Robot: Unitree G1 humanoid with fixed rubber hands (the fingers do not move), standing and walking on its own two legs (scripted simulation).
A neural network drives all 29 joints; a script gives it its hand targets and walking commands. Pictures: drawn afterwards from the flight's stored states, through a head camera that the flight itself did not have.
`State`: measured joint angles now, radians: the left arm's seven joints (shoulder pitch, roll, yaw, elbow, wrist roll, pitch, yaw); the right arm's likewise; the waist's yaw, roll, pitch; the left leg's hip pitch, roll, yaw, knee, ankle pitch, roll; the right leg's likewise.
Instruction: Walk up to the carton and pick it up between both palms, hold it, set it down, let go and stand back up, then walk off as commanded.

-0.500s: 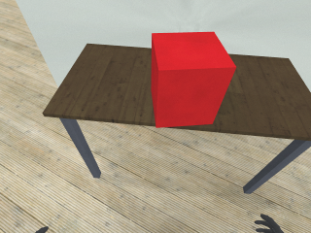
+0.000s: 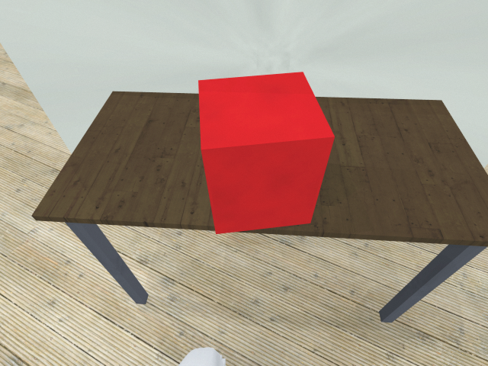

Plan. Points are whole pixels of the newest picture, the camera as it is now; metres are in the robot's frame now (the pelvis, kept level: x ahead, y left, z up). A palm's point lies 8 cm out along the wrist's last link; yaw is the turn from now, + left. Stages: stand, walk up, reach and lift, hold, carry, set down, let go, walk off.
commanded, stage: walk up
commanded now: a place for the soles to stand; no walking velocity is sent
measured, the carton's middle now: (257, 156) +0.50 -0.01 +0.04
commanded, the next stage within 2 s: none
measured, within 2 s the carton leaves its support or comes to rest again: neither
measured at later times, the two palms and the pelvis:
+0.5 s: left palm out of the picture +0.12 +0.34 -0.13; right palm (413, 339) +0.19 -0.28 -0.12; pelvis +0.06 +0.02 -0.02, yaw -2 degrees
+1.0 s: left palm (85, 322) +0.21 +0.32 -0.11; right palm (428, 358) +0.16 -0.29 -0.11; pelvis +0.08 +0.02 +0.00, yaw -4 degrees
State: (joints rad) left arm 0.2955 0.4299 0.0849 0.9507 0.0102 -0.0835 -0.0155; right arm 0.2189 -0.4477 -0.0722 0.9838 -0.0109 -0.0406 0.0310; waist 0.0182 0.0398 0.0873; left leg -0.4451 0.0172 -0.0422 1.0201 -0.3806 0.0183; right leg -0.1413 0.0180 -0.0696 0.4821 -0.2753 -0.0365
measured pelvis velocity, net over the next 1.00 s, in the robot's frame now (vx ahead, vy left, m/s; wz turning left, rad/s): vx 0.08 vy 0.02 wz -0.07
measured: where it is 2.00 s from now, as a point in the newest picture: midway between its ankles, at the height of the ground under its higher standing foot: outside the picture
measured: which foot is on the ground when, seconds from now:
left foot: up 0.00-0.18, down 0.20-1.00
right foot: down 0.00-0.24, up 0.26-0.38, down 0.40-1.00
